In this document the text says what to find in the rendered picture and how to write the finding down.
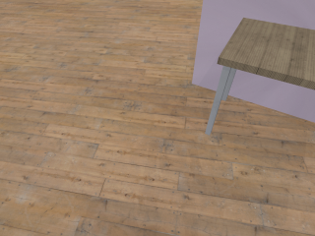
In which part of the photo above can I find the table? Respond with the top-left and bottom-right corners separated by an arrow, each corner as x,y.
205,18 -> 315,135

